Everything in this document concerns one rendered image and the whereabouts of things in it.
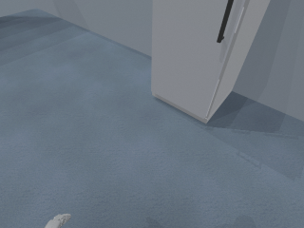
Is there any robot left hand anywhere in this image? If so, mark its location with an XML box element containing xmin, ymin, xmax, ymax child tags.
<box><xmin>45</xmin><ymin>214</ymin><xmax>71</xmax><ymax>228</ymax></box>

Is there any handle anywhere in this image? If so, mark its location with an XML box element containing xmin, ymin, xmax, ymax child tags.
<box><xmin>217</xmin><ymin>0</ymin><xmax>234</xmax><ymax>43</ymax></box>

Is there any fridge door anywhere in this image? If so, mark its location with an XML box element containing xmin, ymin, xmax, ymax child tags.
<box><xmin>151</xmin><ymin>0</ymin><xmax>245</xmax><ymax>119</ymax></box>

